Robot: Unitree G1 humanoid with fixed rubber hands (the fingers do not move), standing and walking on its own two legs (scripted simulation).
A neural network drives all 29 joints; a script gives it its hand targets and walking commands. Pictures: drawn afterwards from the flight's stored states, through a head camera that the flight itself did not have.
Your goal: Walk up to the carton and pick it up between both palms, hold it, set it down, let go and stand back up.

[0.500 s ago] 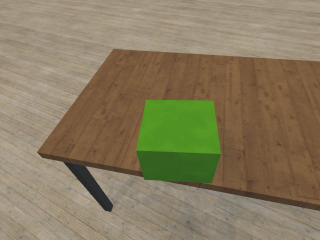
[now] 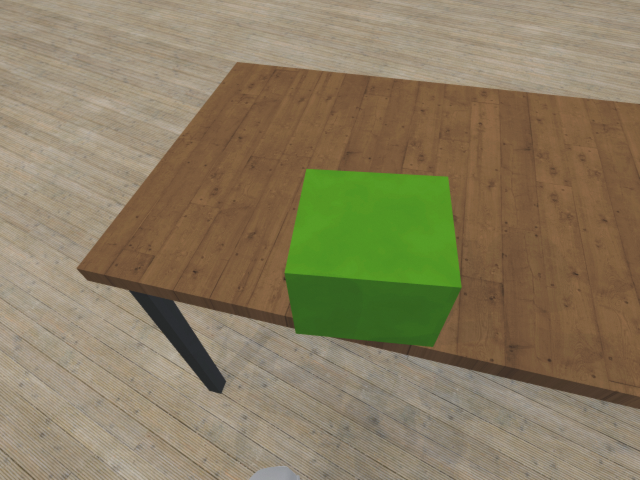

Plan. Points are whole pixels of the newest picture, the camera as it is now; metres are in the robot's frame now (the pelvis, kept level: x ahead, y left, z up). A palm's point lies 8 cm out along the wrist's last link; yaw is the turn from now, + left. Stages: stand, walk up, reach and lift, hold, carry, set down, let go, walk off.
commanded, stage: walk up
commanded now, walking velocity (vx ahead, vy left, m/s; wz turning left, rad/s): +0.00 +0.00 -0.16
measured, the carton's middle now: (369, 257) +0.41 -0.02 +0.03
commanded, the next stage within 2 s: stand in 0.92 s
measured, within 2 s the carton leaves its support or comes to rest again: neither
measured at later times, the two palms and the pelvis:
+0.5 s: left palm out of the picture +0.00 +0.25 -0.13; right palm out of the picture -0.02 -0.18 -0.13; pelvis -0.02 +0.04 +0.02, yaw -2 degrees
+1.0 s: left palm out of the picture -0.06 +0.22 -0.13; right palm out of the picture -0.06 -0.17 -0.13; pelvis -0.03 +0.03 +0.02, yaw -1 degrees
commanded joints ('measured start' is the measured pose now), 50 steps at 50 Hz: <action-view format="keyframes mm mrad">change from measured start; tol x16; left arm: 1 -51 113 12 -62 10 -11 -12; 50 97 7 -36 131 -32 -35 -25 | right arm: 1 72 -14 2 -38 -2 -30 0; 50 219 28 52 136 -2 -91 13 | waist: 1 -51 -186 -8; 4 -92 -106 -66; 6 -55 279 -135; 21 -53 -57 -6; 50 -52 7 25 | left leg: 1 129 -29 5 -221 16 5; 4 359 -3 -13 -639 338 -9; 6 380 396 -373 -669 834 173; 16 324 177 -210 -669 655 168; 20 236 56 -110 -714 306 59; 50 262 65 -111 -666 322 43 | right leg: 1 -100 -202 228 -291 482 -141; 4 -60 -174 208 -155 536 -70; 6 -146 27 23 119 -194 30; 7 -107 1 67 266 -253 31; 15 23 3 33 -87 -35 27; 19 274 -100 122 -341 334 9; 21 84 -84 112 -347 244 -4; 50 33 -81 98 -365 206 -10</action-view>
